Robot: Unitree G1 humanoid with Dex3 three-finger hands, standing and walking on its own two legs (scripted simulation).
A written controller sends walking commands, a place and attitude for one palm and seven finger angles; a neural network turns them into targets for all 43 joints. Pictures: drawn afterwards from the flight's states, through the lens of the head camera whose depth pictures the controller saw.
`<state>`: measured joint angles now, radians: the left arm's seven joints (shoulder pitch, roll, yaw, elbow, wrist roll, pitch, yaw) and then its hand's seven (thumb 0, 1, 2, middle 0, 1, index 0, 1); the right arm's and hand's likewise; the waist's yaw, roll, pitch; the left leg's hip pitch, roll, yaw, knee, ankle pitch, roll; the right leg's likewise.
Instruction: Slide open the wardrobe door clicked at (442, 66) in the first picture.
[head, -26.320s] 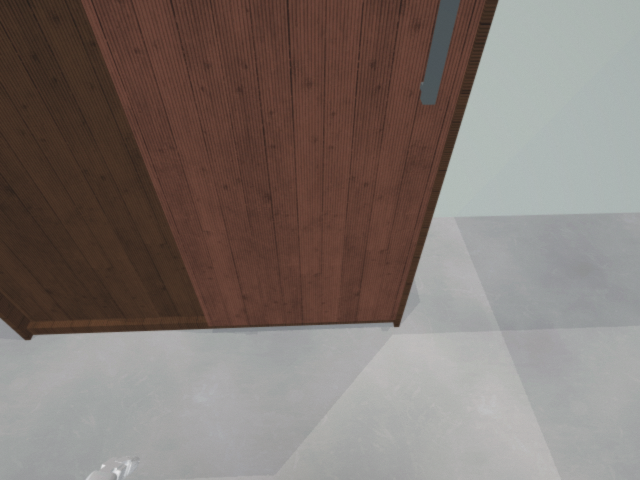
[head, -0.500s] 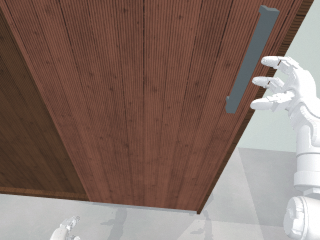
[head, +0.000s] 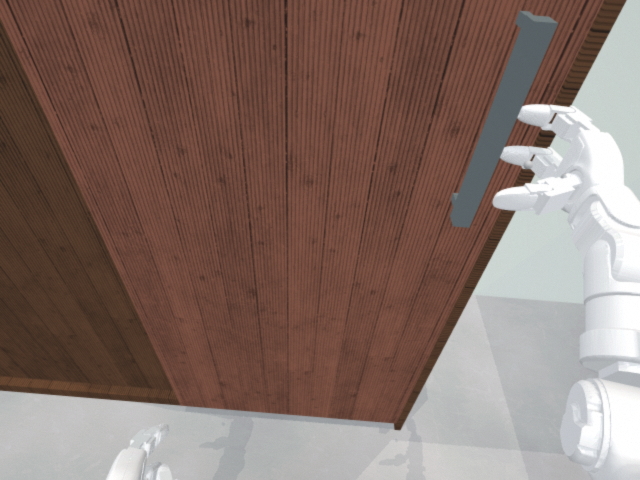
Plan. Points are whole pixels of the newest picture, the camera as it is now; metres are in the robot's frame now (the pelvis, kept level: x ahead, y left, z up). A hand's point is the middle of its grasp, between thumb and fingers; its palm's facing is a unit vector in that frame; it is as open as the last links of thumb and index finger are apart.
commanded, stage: slide the fingers in behind the handle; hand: right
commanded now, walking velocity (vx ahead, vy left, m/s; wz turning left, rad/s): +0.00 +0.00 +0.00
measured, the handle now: (488, 132) +0.47 -0.16 +0.26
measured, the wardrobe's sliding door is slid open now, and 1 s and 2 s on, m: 0.00 0.00 0.00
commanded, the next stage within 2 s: move the hooked fingers beside the handle in 0.70 s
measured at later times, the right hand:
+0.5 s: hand (517, 173) +0.39 -0.17 +0.25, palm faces -0.01 +1.00 -0.01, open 14.0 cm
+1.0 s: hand (509, 170) +0.40 -0.17 +0.24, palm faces +0.02 +1.00 +0.00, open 13.9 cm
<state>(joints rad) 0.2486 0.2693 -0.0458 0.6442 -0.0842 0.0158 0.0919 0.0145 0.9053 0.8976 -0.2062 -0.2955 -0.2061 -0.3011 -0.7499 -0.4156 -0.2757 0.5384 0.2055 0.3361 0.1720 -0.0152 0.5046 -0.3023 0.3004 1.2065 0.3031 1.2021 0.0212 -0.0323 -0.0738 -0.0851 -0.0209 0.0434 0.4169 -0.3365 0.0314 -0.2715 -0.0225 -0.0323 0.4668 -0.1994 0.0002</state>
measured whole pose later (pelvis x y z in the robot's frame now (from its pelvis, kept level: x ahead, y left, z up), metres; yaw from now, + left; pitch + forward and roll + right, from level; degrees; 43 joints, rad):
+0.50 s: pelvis -0.01 +0.00 +0.00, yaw +0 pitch -1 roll +0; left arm 0.23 0.28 -0.04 0.65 -0.09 0.01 0.09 0.02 0.91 0.90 -0.21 -0.30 -0.21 -0.30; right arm -0.69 -0.36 -0.23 0.41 0.23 0.36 0.16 -0.02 0.51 -0.30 0.30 1.20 0.30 1.20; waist 0.01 -0.04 -0.06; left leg -0.07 -0.02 0.05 0.41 -0.32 0.03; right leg -0.26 -0.02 -0.03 0.46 -0.18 0.00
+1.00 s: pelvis -0.01 +0.00 +0.00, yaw -1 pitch +0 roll +0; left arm 0.23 0.26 -0.05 0.68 -0.08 0.00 0.09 0.02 0.91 0.90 -0.21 -0.30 -0.21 -0.30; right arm -0.80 -0.35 -0.20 0.55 0.21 0.35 0.12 -0.02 0.51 -0.30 0.30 1.20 0.31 1.25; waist 0.01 -0.04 -0.05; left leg -0.09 -0.02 0.06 0.41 -0.32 0.03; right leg -0.27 -0.01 -0.01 0.45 -0.17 0.00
